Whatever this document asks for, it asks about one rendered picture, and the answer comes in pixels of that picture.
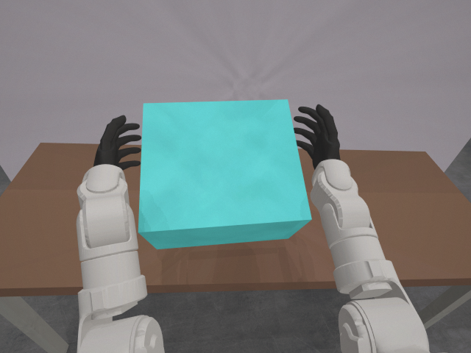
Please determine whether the left robot forearm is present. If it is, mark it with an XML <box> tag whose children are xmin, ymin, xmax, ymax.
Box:
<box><xmin>77</xmin><ymin>164</ymin><xmax>147</xmax><ymax>353</ymax></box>

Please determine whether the table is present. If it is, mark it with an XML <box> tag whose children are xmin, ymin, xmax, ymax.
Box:
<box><xmin>0</xmin><ymin>143</ymin><xmax>471</xmax><ymax>353</ymax></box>

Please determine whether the right robot forearm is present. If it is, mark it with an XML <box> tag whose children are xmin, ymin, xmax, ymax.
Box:
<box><xmin>310</xmin><ymin>159</ymin><xmax>429</xmax><ymax>349</ymax></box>

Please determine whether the left robot hand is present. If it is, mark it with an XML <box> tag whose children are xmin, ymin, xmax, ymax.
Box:
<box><xmin>93</xmin><ymin>115</ymin><xmax>141</xmax><ymax>170</ymax></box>

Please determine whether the robot right upper arm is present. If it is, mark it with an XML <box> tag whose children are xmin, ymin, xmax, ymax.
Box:
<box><xmin>339</xmin><ymin>297</ymin><xmax>445</xmax><ymax>353</ymax></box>

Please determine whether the carton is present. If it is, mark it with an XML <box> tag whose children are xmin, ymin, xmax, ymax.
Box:
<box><xmin>138</xmin><ymin>99</ymin><xmax>312</xmax><ymax>249</ymax></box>

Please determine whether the right robot hand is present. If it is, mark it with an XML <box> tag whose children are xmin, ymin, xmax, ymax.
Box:
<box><xmin>294</xmin><ymin>104</ymin><xmax>340</xmax><ymax>170</ymax></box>

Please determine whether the robot left upper arm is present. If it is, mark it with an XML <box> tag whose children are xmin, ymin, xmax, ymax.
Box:
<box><xmin>79</xmin><ymin>315</ymin><xmax>165</xmax><ymax>353</ymax></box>

